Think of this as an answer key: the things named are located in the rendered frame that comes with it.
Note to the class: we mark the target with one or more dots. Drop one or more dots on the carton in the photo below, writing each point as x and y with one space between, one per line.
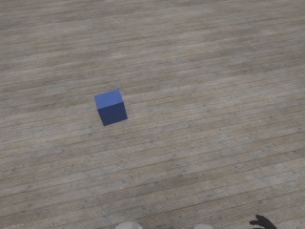
110 107

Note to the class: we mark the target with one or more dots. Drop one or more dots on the robot right hand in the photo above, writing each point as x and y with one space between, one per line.
262 221

